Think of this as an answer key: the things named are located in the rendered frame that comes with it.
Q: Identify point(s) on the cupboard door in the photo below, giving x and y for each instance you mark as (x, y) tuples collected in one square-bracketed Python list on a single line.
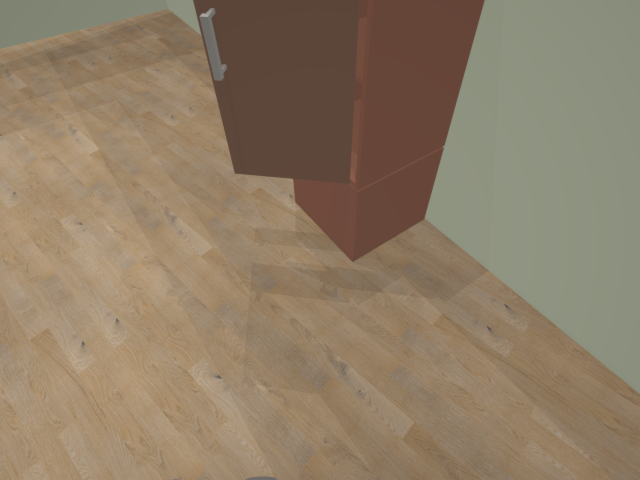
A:
[(287, 96)]

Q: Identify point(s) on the handle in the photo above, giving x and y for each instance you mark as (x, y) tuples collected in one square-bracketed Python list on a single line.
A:
[(211, 44)]

